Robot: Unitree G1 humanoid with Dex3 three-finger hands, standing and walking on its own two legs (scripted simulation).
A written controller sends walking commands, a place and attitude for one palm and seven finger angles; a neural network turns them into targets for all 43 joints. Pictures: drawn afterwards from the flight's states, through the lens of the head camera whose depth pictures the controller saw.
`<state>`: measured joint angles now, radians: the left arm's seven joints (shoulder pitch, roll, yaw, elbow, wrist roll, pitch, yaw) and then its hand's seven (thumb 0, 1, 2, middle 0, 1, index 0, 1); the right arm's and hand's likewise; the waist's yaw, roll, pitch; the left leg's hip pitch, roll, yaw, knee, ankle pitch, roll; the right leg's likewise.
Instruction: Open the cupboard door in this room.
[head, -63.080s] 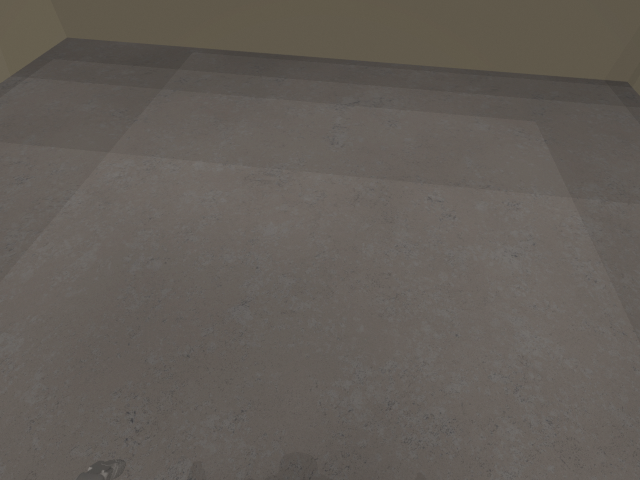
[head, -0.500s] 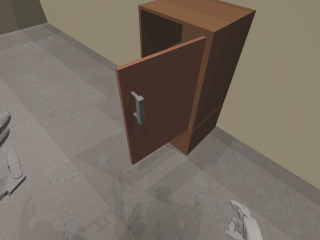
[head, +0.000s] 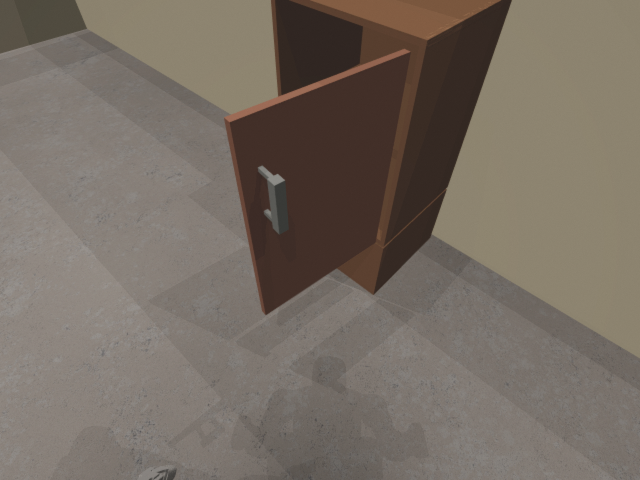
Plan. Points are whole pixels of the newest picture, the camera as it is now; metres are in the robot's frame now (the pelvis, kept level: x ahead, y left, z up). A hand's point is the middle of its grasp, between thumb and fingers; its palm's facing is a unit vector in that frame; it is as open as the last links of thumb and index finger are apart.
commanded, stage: let the arm hang, fingers relaxed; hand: left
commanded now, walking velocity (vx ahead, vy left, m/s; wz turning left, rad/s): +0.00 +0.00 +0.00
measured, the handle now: (272, 199) +0.60 +0.11 -0.03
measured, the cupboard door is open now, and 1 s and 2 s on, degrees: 82 82 82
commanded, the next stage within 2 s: look to check the result in 0.84 s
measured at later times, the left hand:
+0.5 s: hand out of the picture -0.02 +0.16 -0.17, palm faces +0.06 -0.98 -0.21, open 7.4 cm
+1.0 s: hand out of the picture +0.02 +0.15 -0.17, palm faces +0.06 -0.98 -0.19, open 7.4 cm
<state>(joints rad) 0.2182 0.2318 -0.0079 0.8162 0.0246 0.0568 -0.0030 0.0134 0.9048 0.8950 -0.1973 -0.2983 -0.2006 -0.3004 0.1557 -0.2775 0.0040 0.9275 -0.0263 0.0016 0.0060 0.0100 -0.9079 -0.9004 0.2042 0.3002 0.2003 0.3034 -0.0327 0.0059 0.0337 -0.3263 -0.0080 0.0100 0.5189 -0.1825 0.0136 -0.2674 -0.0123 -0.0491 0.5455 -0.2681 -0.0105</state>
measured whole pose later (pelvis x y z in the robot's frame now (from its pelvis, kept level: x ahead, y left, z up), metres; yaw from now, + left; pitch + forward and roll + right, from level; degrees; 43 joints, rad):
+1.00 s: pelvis +0.03 -0.02 +0.01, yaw +1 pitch -1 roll +0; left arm 0.26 0.14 0.01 1.14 0.00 0.00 0.03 0.01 0.91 0.90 -0.20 -0.30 -0.20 -0.30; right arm 0.26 -0.14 0.00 1.14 -0.02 0.01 -0.04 0.01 -0.92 -0.90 0.20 0.30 0.20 0.30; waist 0.00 0.01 0.06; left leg -0.22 0.01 -0.02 0.42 -0.17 -0.01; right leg -0.15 0.01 -0.07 0.42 -0.26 -0.03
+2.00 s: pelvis +0.05 -0.03 +0.01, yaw +0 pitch -1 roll +0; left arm 0.26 0.15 0.01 1.14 0.00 -0.01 0.03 0.01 0.90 0.90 -0.20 -0.30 -0.20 -0.30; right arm 0.24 -0.15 0.00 1.15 -0.02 0.00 -0.04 0.01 -0.91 -0.90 0.20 0.30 0.20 0.30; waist 0.00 0.01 0.05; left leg -0.17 0.03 -0.01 0.38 -0.19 -0.04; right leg -0.10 0.03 -0.07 0.38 -0.27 -0.06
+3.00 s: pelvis +0.05 -0.04 +0.01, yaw +0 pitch -2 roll +0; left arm 0.25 0.17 0.01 1.14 0.00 -0.01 0.03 0.01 0.90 0.90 -0.20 -0.30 -0.20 -0.30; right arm 0.23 -0.17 0.00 1.15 -0.02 0.00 -0.04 0.00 -0.91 -0.90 0.20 0.30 0.20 0.30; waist 0.00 0.01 0.05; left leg -0.16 0.04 -0.02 0.38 -0.19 -0.04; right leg -0.08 0.04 -0.07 0.36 -0.26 -0.06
